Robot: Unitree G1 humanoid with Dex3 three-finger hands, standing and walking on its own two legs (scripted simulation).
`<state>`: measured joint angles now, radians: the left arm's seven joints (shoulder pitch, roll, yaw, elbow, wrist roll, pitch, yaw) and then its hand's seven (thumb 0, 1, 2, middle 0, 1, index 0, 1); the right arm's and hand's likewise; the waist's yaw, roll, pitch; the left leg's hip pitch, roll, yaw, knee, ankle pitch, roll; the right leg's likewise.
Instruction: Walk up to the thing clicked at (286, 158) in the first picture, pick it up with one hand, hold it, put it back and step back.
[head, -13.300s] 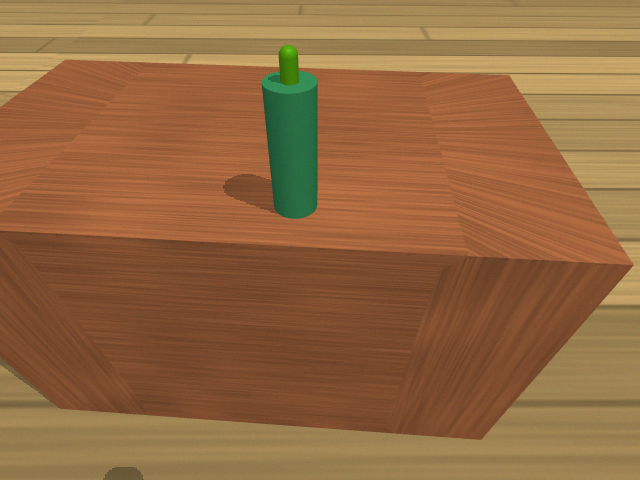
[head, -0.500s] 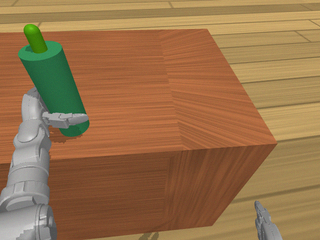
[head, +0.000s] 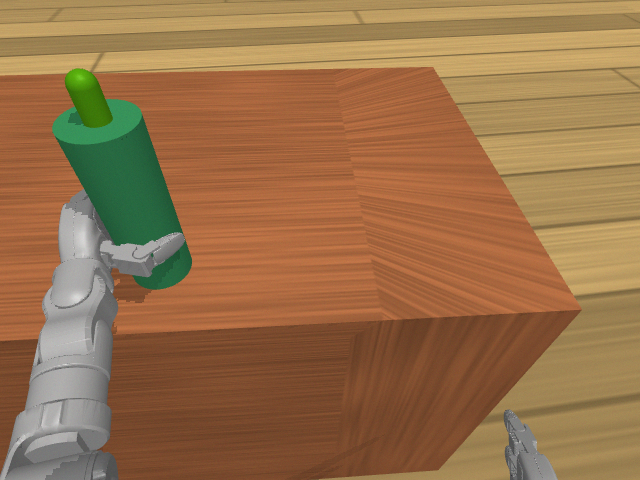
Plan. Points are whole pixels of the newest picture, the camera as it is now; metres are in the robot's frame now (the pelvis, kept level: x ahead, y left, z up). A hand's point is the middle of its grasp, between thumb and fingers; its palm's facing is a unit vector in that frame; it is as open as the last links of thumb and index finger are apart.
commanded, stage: settle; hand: left
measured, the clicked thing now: (129, 191) +0.41 +0.21 +0.19
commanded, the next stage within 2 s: lift in 0.84 s
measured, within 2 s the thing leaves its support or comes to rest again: leaves its support in 0.34 s
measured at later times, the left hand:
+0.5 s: hand (135, 228) +0.38 +0.21 +0.16, palm faces +0.22 -0.97 -0.05, open 10.6 cm
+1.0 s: hand (119, 213) +0.37 +0.21 +0.20, palm faces +0.20 -0.98 -0.02, open 10.7 cm
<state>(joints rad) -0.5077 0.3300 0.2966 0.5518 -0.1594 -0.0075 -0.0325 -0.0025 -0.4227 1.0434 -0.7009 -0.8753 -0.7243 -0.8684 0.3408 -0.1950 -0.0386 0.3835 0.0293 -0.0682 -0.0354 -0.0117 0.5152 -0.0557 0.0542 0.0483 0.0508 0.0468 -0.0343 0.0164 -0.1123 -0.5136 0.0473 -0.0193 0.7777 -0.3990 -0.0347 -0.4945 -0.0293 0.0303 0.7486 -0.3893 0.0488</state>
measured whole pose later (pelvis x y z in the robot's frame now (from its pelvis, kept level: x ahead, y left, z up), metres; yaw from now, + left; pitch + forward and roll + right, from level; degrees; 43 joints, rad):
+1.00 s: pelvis -0.04 -0.01 +0.01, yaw +1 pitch +1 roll -1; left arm -0.60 0.36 0.30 0.47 -0.16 0.28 -0.03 0.00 -0.44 1.07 -0.68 -0.94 -0.70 -0.93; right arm 0.28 -0.21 -0.05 0.58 0.03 -0.26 -0.07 -0.01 0.55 -0.05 0.05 0.05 0.05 0.05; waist -0.05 0.03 -0.07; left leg -0.41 0.05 -0.04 0.68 -0.30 -0.04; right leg -0.38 -0.03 0.01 0.66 -0.29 0.04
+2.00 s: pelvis -0.03 -0.01 +0.02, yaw +2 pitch -2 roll +0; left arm -0.61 0.33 0.30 -0.02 -0.22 0.77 -0.01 0.00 -0.47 1.09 -0.67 -0.96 -0.69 -0.96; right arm 0.24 -0.20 -0.06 0.68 0.04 -0.34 -0.08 -0.01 0.53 -0.06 0.05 0.05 0.05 0.05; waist 0.01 0.08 -0.08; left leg -0.29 0.03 -0.04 0.61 -0.28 -0.04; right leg -0.27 -0.04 0.00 0.61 -0.30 0.04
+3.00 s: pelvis -0.05 +0.00 +0.01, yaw +2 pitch -3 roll +0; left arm -0.76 0.37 0.29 -0.08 -0.27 1.00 -0.01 0.00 -0.47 1.10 -0.67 -0.97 -0.69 -0.97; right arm 0.25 -0.21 -0.06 0.67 0.08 -0.36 -0.03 -0.01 0.54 -0.06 0.05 0.05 0.05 0.05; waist 0.03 0.10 -0.12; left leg -0.33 0.02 -0.04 0.66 -0.28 -0.03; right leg -0.31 -0.05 0.01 0.66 -0.30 0.05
